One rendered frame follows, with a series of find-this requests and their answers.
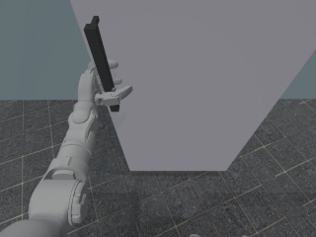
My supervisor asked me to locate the robot left forearm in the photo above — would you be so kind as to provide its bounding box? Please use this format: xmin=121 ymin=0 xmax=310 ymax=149
xmin=28 ymin=101 xmax=99 ymax=218

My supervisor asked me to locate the robot left upper arm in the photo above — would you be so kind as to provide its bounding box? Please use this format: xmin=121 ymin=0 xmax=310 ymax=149
xmin=0 ymin=179 xmax=88 ymax=237

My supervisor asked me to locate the left robot hand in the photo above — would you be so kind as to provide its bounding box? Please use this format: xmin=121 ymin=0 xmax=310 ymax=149
xmin=77 ymin=59 xmax=133 ymax=108

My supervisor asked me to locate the handle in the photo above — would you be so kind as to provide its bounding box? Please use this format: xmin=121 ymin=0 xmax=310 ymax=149
xmin=84 ymin=16 xmax=119 ymax=112

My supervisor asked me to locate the fridge door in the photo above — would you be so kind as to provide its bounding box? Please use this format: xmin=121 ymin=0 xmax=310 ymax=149
xmin=70 ymin=0 xmax=316 ymax=171

